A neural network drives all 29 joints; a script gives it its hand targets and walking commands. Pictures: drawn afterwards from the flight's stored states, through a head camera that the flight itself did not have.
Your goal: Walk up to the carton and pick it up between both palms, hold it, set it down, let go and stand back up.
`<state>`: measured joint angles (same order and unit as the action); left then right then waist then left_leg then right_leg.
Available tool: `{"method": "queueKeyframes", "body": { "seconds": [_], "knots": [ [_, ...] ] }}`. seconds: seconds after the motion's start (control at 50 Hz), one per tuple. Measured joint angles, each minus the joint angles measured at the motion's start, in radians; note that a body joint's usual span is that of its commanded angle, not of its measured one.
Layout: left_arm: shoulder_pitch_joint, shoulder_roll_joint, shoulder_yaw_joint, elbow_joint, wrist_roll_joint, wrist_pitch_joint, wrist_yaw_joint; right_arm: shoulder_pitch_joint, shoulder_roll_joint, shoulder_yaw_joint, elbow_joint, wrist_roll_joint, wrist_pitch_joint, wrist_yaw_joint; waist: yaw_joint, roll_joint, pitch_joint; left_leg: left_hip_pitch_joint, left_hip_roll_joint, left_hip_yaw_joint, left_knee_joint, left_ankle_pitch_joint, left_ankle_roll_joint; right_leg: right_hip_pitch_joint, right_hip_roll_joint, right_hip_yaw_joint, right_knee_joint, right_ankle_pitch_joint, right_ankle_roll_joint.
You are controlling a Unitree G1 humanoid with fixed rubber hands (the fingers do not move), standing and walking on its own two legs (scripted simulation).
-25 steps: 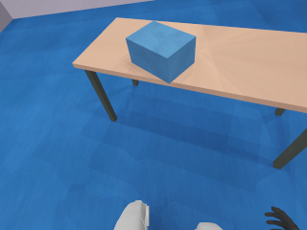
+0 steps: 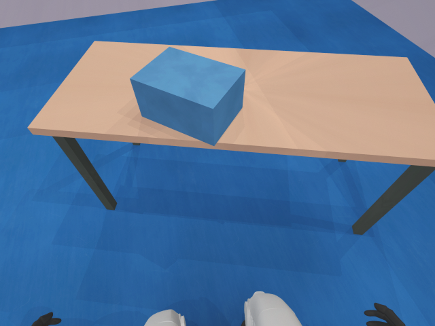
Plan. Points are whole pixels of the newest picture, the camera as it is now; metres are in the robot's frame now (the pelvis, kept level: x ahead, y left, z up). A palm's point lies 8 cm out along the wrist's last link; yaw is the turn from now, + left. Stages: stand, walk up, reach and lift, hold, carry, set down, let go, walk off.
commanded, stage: walk up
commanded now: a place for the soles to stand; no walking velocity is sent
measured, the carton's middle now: (190, 94) +0.73 +0.05 -0.04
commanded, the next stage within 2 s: none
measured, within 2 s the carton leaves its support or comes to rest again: neither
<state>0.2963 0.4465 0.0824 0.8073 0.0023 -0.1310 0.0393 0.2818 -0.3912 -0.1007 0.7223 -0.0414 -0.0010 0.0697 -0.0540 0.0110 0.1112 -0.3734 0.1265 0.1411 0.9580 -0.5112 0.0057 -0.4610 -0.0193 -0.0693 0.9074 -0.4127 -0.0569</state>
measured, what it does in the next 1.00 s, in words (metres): steps to the left, turning right: left foot, then right foot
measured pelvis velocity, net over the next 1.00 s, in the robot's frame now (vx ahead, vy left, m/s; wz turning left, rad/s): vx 0.09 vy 0.16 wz -0.28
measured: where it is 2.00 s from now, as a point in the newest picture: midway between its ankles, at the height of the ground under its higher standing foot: outside the picture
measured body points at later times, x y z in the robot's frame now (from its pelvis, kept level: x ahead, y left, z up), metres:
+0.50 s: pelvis +0.08 +0.17 -0.03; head +0.10 +0.16 +0.42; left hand +0.19 +0.51 -0.12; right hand +0.15 -0.16 -0.14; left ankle +0.15 +0.26 -0.69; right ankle +0.08 +0.01 -0.64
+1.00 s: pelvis +0.09 +0.16 +0.00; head +0.11 +0.18 +0.45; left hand +0.32 +0.41 -0.12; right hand +0.05 -0.17 -0.10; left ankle +0.15 +0.27 -0.69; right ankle +0.11 +0.04 -0.68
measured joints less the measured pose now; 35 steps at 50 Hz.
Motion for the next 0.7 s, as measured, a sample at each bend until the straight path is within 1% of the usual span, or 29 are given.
{"method": "queueKeyframes", "body": {
  "seconds": [0.02, 0.04, 0.08, 0.1, 0.14, 0.18, 0.22, 0.26, 0.3, 0.32, 0.34, 0.36, 0.38, 0.4, 0.42, 0.44, 0.46, 0.5, 0.56, 0.62, 0.7],
  "knots": [
    [0.003, -0.01, -0.001, -0.008, 0.011, -0.011, 0.006, 0.01, -0.012, -0.006, 0.0, -0.003, 0.012, -0.001, -0.006, 0.031, 0.002, -0.028, 0.009, -0.031, 0.068, -0.018, 0.009, 0.0, 0.015, -0.014, 0.007, 0.023, 0.01],
    [0.01, -0.016, -0.005, -0.015, 0.019, -0.015, 0.011, 0.018, -0.019, -0.01, 0.004, -0.007, 0.028, -0.004, -0.004, 0.048, -0.007, -0.069, -0.006, -0.072, 0.15, -0.037, 0.013, -0.008, 0.021, -0.018, 0.022, 0.013, 0.018],
    [0.019, -0.025, -0.012, -0.018, 0.017, -0.012, 0.021, 0.016, -0.035, -0.012, 0.028, -0.006, 0.05, -0.01, 0.009, 0.073, -0.018, -0.141, -0.037, -0.133, 0.284, -0.047, 0.008, -0.005, 0.024, -0.012, 0.03, -0.016, 0.03],
    [0.025, -0.028, -0.017, -0.017, 0.013, -0.01, 0.026, 0.011, -0.044, -0.013, 0.035, -0.005, 0.053, -0.012, 0.018, 0.085, -0.02, -0.172, -0.041, -0.149, 0.322, -0.044, 0.004, 0.0, 0.023, -0.005, 0.029, -0.025, 0.035],
    [0.043, -0.029, -0.017, -0.013, 0.01, -0.013, 0.035, -0.014, -0.053, -0.018, 0.039, -0.002, 0.047, -0.018, 0.032, 0.097, -0.014, -0.222, -0.029, -0.154, 0.333, -0.031, 0.002, 0.005, 0.017, 0.018, 0.034, -0.034, 0.048],
    [0.06, -0.028, -0.015, -0.003, 0.01, -0.01, 0.038, -0.043, -0.06, -0.022, 0.025, 0.004, 0.039, -0.018, 0.039, 0.111, -0.003, -0.256, -0.004, -0.159, 0.291, -0.006, 0.004, 0.008, 0.01, 0.036, 0.044, -0.044, 0.069],
    [0.075, -0.021, -0.017, 0.0, 0.015, -0.002, 0.04, -0.071, -0.065, -0.027, 0.003, 0.001, 0.04, -0.01, 0.05, 0.114, 0.006, -0.282, 0.017, -0.158, 0.248, 0.002, 0.008, -0.002, -0.003, 0.062, 0.069, -0.061, 0.085],
    [0.084, -0.015, -0.021, 0.004, 0.024, 0.001, 0.043, -0.093, -0.075, -0.034, -0.016, -0.002, 0.044, 0.001, 0.064, 0.118, 0.008, -0.296, 0.025, -0.165, 0.22, 0.012, 0.014, -0.017, -0.022, 0.09, 0.103, -0.086, 0.093],
    [0.087, -0.01, -0.023, 0.012, 0.029, 0.01, 0.043, -0.109, -0.087, -0.04, -0.02, 0.001, 0.038, 0.007, 0.079, 0.112, -0.001, -0.276, 0.018, -0.159, 0.16, 0.016, 0.014, -0.036, -0.05, 0.129, 0.147, -0.12, 0.091],
    [0.085, -0.008, -0.024, 0.019, 0.03, 0.018, 0.043, -0.113, -0.092, -0.044, -0.02, 0.002, 0.031, 0.007, 0.082, 0.104, -0.005, -0.261, 0.006, -0.141, 0.138, 0.069, -0.001, -0.044, -0.071, 0.153, 0.173, -0.141, 0.091],
    [0.077, -0.006, -0.022, 0.027, 0.03, 0.027, 0.042, -0.118, -0.091, -0.048, -0.016, 0.004, 0.022, 0.005, 0.086, 0.083, 0.001, -0.25, -0.015, -0.106, 0.156, 0.082, -0.014, -0.046, -0.097, 0.188, 0.204, -0.165, 0.081],
    [0.071, -0.007, -0.022, 0.036, 0.031, 0.037, 0.043, -0.12, -0.089, -0.047, -0.012, 0.005, 0.012, 0.001, 0.089, 0.068, 0.002, -0.242, -0.029, -0.073, 0.181, 0.06, -0.013, -0.055, -0.106, 0.229, 0.237, -0.182, 0.049],
    [0.064, -0.01, -0.024, 0.049, 0.032, 0.046, 0.044, -0.117, -0.085, -0.045, -0.009, 0.01, 0.005, -0.001, 0.088, 0.068, -0.004, -0.241, -0.031, -0.055, 0.208, 0.028, -0.003, -0.071, -0.091, 0.253, 0.292, -0.201, 0.025],
    [0.054, -0.01, -0.027, 0.062, 0.031, 0.053, 0.044, -0.116, -0.075, -0.041, 0.0, 0.013, 0.0, -0.005, 0.085, 0.07, -0.008, -0.234, -0.026, -0.043, 0.226, -0.001, 0.009, -0.09, -0.067, 0.256, 0.361, -0.2, 0.016],
    [0.041, -0.006, -0.028, 0.078, 0.027, 0.054, 0.042, -0.118, -0.058, -0.033, 0.016, 0.015, -0.004, -0.013, 0.084, 0.063, -0.005, -0.218, -0.021, -0.026, 0.23, -0.02, 0.019, -0.108, -0.05, 0.245, 0.422, -0.177, 0.013],
    [0.027, -0.001, -0.026, 0.09, 0.022, 0.054, 0.037, -0.118, -0.039, -0.022, 0.034, 0.017, -0.009, -0.021, 0.082, 0.048, 0.0, -0.197, -0.018, -0.008, 0.223, -0.025, 0.021, -0.124, -0.04, 0.224, 0.463, -0.139, 0.012],
    [0.01, 0.005, -0.022, 0.098, 0.015, 0.053, 0.03, -0.114, -0.02, -0.009, 0.051, 0.018, -0.017, -0.029, 0.08, 0.034, 0.007, -0.177, -0.016, 0.007, 0.212, -0.027, 0.025, -0.134, -0.033, 0.195, 0.479, -0.108, 0.012],
    [-0.021, 0.011, -0.012, 0.104, 0.011, 0.053, 0.016, -0.091, 0.013, 0.008, 0.079, 0.016, -0.033, -0.042, 0.074, 0.011, 0.016, -0.142, -0.012, 0.027, 0.181, -0.025, 0.035, -0.136, -0.023, 0.129, 0.451, -0.076, 0.013],
    [-0.054, 0.015, 0.001, 0.096, 0.012, 0.06, -0.004, -0.057, 0.048, 0.028, 0.115, 0.014, -0.056, -0.056, 0.056, -0.029, 0.031, -0.096, -0.014, 0.056, 0.123, -0.009, 0.041, -0.113, -0.016, 0.065, 0.338, -0.076, 0.019],
    [-0.08, 0.006, 0.008, 0.095, 0.018, 0.084, -0.018, -0.019, 0.05, 0.031, 0.138, 0.009, -0.072, -0.069, 0.035, -0.05, 0.034, -0.068, -0.01, 0.081, 0.084, 0.0, 0.044, -0.082, -0.002, 0.046, 0.239, -0.096, 0.012],
    [-0.119, -0.01, 0.009, 0.097, 0.029, 0.109, -0.034, 0.01, 0.024, 0.023, 0.168, 0.019, -0.084, -0.091, 0.011, -0.062, 0.04, -0.043, 0.005, 0.109, 0.057, 0.002, 0.04, -0.038, 0.002, 0.061, 0.16, -0.121, 0.012]
  ]
}}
